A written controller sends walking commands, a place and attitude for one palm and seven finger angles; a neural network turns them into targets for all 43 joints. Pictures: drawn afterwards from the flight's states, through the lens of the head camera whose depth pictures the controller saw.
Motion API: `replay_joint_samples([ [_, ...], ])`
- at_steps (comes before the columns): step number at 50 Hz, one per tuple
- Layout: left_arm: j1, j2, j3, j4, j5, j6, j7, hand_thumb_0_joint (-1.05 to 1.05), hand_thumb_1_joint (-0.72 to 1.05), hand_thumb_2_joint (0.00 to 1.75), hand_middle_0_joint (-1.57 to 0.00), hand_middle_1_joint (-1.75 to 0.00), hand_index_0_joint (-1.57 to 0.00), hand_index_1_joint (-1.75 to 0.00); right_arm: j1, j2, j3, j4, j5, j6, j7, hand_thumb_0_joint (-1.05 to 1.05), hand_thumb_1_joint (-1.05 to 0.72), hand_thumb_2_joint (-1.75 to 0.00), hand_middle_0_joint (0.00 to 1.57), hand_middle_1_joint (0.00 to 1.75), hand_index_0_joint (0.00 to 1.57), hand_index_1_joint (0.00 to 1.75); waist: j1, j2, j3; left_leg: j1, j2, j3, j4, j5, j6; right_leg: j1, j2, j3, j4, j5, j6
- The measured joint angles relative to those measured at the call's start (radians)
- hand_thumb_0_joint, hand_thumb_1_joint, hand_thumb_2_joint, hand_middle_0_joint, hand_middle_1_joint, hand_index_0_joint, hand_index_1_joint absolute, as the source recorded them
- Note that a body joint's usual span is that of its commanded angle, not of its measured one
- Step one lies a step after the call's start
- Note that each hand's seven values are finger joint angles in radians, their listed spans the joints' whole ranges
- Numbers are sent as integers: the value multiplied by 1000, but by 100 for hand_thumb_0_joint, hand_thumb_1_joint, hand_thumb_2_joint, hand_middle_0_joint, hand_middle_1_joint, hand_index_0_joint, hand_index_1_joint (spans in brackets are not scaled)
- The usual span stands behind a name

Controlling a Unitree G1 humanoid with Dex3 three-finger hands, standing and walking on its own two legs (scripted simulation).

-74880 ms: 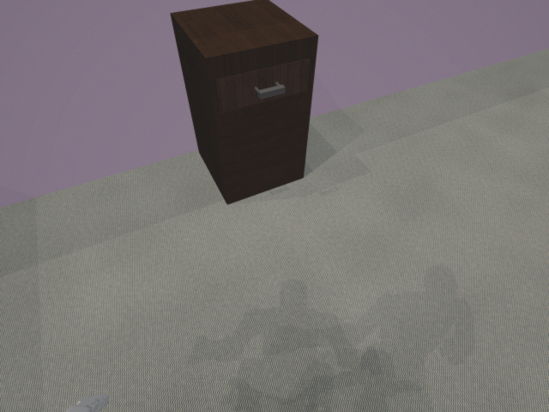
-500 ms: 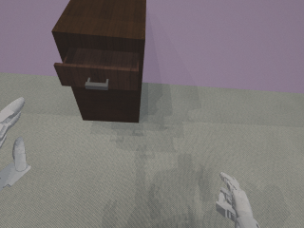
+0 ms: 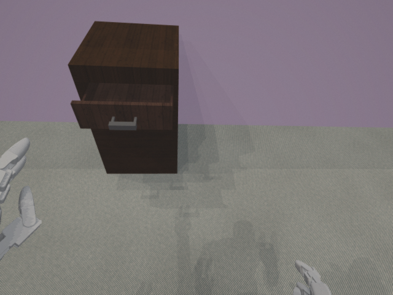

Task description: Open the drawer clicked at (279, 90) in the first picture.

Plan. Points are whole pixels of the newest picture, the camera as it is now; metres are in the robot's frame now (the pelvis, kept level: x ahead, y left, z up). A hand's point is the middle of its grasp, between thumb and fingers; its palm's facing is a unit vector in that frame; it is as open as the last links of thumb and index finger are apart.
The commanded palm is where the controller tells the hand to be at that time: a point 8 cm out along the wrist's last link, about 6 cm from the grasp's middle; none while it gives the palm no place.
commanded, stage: stop stepping back and stand still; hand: left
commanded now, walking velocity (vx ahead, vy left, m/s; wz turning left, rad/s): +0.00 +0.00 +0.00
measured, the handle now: (123, 122) +0.77 +0.29 -0.19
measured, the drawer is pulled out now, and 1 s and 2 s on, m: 0.14 0.14 0.14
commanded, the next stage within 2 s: let the arm hang, fingers relaxed in 0.20 s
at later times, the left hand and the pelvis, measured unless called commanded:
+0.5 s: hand out of the picture +0.12 +0.25 -0.11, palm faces -0.03 -0.93 -0.36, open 7.4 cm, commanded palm none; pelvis -0.03 +0.02 -0.01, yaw +1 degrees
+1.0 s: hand out of the picture -0.01 +0.26 -0.16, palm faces -0.02 -0.94 -0.33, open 7.4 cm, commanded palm none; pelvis -0.04 +0.01 +0.01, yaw +2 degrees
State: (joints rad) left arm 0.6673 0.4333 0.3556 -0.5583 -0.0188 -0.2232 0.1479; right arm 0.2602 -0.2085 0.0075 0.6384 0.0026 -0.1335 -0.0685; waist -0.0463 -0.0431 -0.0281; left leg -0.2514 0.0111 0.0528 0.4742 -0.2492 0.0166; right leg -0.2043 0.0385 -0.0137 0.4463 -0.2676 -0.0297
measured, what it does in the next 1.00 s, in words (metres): stands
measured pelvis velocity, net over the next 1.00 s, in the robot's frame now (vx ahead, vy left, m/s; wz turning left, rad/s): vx -0.04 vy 0.01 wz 0.03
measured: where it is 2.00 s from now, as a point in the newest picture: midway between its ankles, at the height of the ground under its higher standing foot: outside the picture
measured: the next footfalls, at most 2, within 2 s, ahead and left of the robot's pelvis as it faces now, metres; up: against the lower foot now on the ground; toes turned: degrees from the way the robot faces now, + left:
none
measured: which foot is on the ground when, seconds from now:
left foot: down 0.00-1.00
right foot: down 0.00-1.00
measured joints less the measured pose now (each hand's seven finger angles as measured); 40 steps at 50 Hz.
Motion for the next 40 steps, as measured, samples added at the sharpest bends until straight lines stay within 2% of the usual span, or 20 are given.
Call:
replay_joint_samples([
  [4, 3, -1, 7, -11, -7, -8, 2, 1, 89, 90, -22, -30, -22, -30, -25, 10, 12, -13, -1, -13, 6, 2, -90, -89, 20, 30, 20, 30, 10, 5, 1, -11, -1, 3, 5, 2, 5, -7, -2, 3, -4, 7, 6],
  [15, -32, -60, -24, 9, -6, 16, 3, 1, 89, 90, -21, -30, -21, -30, -60, 24, 30, -23, -4, -5, 10, 2, -90, -89, 21, 30, 20, 30, 43, 17, 1, -22, -10, 1, 8, 8, 19, -8, -10, 1, -20, 23, 19],
  [16, -65, -54, -46, 67, 11, -2, -10, 1, 89, 90, -21, -30, -21, -30, -66, 15, 21, -1, -3, -24, 28, 1, -90, -89, 21, 30, 20, 30, 47, 25, -1, -35, -13, -4, 18, 8, 21, -19, -13, -7, -9, 22, 21],
  [17, -126, -47, -85, 170, 28, 6, -35, 1, 89, 90, -21, -30, -21, -30, -79, -2, 10, 32, -5, -28, 47, 1, -90, -89, 21, 30, 20, 30, 55, 37, -3, -49, -19, -8, 32, 6, 25, -32, -20, -12, 10, 16, 24],
  [20, -314, -59, -207, 588, 49, 127, -101, 0, 90, 90, -21, -30, -20, -30, -132, -56, -5, 121, -10, 33, 76, 1, -90, -89, 21, 30, 20, 30, 65, 70, -6, -72, -41, -5, 62, 4, 39, -72, -44, -12, 80, -13, 32],
  [23, -418, -89, -289, 979, 56, 227, -135, 0, 90, 90, -20, -30, -20, -30, -164, -80, -7, 173, -18, 80, 81, 1, -90, -89, 21, 30, 20, 30, 42, 73, 21, -62, -50, 6, 66, 7, 45, -77, -54, -1, 113, -23, 38],
  [26, -443, -124, -349, 1244, 54, 263, -154, 1, 91, 90, -20, -30, -20, -30, -158, -91, -9, 213, -21, 103, 78, 1, -90, -89, 21, 30, 20, 30, 19, 51, 61, -33, -46, 12, 41, 23, 41, -53, -49, 6, 92, -6, 34],
  [29, -436, -160, -386, 1411, 48, 267, -162, 1, 91, 90, -20, -30, -20, -30, -126, -104, -11, 268, -22, 123, 73, 1, -90, -89, 21, 30, 20, 30, 14, 24, 95, -5, -39, 8, 0, 47, 36, -19, -41, 2, 40, 23, 28],
  [33, -419, -189, -396, 1552, 41, 254, -166, 1, 91, 90, -21, -30, -21, -30, -77, -117, -16, 359, -19, 143, 65, 1, -90, -89, 20, 30, 20, 30, 28, 1, 128, 21, -34, -3, -51, 78, 31, 16, -34, -8, -28, 61, 23],
  [40, -417, -161, -368, 1687, 32, 238, -154, 1, 90, 90, -21, -30, -21, -30, -37, -103, -25, 463, -13, 152, 52, 1, -91, -89, 20, 30, 20, 30, 39, -2, 152, 51, -30, -15, -103, 109, 25, 57, -28, -20, -96, 96, 18],
])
